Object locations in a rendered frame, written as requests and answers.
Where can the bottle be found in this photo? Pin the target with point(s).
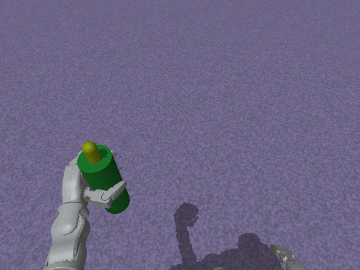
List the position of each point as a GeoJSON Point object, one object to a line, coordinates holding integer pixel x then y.
{"type": "Point", "coordinates": [98, 166]}

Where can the right robot hand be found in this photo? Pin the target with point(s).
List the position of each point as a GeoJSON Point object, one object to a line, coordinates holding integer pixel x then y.
{"type": "Point", "coordinates": [286, 258]}

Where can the left robot hand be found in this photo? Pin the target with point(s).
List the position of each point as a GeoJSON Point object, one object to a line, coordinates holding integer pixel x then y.
{"type": "Point", "coordinates": [75, 187]}

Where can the left robot arm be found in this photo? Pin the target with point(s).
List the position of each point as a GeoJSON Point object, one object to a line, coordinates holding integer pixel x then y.
{"type": "Point", "coordinates": [69, 233]}

